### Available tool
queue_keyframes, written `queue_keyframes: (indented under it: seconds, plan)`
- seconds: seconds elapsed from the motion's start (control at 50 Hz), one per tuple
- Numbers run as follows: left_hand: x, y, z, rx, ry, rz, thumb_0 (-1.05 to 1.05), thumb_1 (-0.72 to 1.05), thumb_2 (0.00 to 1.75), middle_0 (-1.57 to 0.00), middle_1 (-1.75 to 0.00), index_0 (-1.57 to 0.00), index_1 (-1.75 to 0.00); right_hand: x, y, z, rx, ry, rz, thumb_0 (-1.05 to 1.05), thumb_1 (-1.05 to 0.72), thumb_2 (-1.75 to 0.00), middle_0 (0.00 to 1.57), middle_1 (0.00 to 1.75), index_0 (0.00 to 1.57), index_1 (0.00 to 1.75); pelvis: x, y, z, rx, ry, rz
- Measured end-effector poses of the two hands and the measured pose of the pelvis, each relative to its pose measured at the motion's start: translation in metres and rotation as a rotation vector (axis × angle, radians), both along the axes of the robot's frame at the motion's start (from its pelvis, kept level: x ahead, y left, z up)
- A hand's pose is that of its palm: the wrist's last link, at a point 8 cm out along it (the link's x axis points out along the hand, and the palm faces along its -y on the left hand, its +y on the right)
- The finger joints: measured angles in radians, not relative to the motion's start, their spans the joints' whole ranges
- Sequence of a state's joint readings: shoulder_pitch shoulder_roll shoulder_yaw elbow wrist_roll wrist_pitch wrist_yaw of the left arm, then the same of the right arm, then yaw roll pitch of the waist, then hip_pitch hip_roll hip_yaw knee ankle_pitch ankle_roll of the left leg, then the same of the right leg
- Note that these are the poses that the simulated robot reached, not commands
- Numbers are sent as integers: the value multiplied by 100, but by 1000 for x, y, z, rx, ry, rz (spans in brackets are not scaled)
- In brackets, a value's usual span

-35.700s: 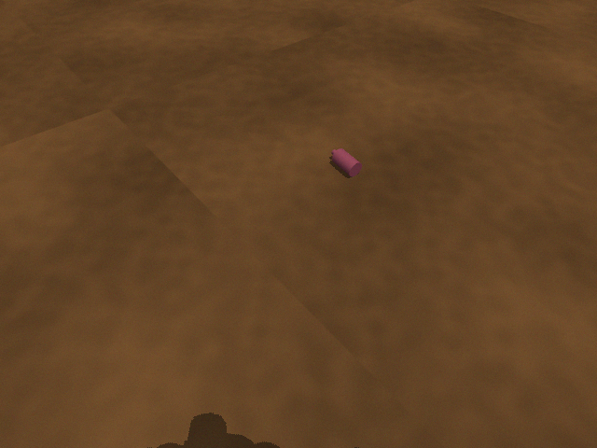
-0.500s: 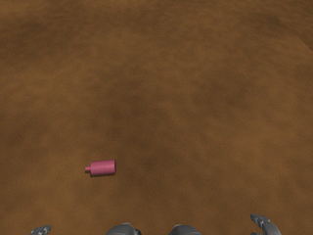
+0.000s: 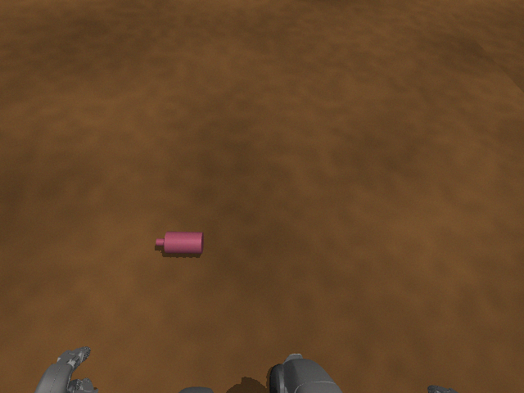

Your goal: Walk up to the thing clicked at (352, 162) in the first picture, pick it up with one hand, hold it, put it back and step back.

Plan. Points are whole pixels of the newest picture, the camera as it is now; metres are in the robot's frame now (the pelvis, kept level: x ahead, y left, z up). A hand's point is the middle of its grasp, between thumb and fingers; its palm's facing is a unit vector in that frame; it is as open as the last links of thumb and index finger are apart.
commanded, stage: step back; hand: left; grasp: from above
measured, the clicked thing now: (179, 242) +0.68 +0.28 -0.71
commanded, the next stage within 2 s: none
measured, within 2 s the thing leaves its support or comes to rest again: neither
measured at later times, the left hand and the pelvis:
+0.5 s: hand out of the picture -0.09 +0.23 -0.12, palm faces -0.05 -0.91 -0.41, open 7.3 cm; pelvis -0.17 -0.04 +0.01, yaw -4 degrees
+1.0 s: hand out of the picture -0.25 +0.22 -0.15, palm faces -0.03 -0.93 -0.35, open 7.3 cm; pelvis -0.34 -0.04 +0.01, yaw -2 degrees
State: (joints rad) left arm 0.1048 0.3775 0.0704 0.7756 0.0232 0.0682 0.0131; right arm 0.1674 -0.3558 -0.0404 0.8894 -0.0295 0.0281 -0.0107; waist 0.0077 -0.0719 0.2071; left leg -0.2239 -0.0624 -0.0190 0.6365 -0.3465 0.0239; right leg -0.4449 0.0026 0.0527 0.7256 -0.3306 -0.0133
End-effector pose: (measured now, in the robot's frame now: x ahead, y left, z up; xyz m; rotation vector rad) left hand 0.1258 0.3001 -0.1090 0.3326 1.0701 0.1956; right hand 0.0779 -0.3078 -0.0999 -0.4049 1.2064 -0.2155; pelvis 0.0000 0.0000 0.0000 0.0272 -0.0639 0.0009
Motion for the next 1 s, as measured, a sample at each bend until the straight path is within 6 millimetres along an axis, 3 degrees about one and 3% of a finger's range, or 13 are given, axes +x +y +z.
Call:
queue_keyframes:
  seconds: [0.1,0.2,0.28,0.36,0.48,0.58,0.7,0.78,0.86,1.0]
  plan:
    - [-46,3,4,-27,48,34,0,91,90,-20,-30,-21,-30,-30,6,20,-10,-10,6,1,-90,-90,20,31,21,30,-25,1,14,-60,17,4]
    - [-97,10,2,-1,102,42,0,91,90,-20,-30,-21,-30,-38,1,27,-20,-79,14,1,-90,-90,21,31,21,30,-57,-4,14,-55,35,-30]
    - [-135,6,-3,33,160,17,0,91,90,-20,-30,-21,-30,-50,-11,23,-14,-153,16,1,-90,-90,21,31,21,30,-89,-13,7,-39,29,-68]
    - [-168,-9,-4,59,170,-7,0,91,90,-20,-30,-20,-30,-74,-31,6,7,-195,0,1,-90,-90,21,31,21,30,-124,-26,-5,-40,11,-96]
    - [-217,-30,21,60,144,0,0,91,90,-20,-30,-21,-30,-138,-44,-3,45,-129,-59,1,-90,-90,20,30,20,30,-161,-35,6,8,7,-82]
    - [-226,-29,32,85,81,-2,0,90,90,-20,-30,-21,-30,-200,-46,-7,39,-43,-64,1,-90,-90,20,30,20,30,-190,-36,10,7,34,-42]
    - [-231,-20,20,76,-45,-14,0,90,90,-20,-30,-21,-30,-263,-35,-15,11,61,-18,1,-90,-90,20,30,20,30,-238,-31,-2,-27,34,30]
    - [-257,-19,5,31,-44,3,0,91,90,-20,-30,-21,-30,-295,-22,-7,12,67,-7,1,-90,-90,20,30,20,30,-270,-28,-3,3,4,17]
    - [-296,-28,4,-15,15,18,0,91,90,-20,-30,-21,-30,-313,-23,11,-8,33,2,1,-90,-90,21,31,21,30,-293,-29,9,-49,16,26]
    - [-378,-33,-3,-3,116,11,0,91,90,-20,-30,-21,-30,-315,-41,24,-29,-101,20,1,-90,-90,21,31,21,30,-341,-40,9,-41,39,-32]
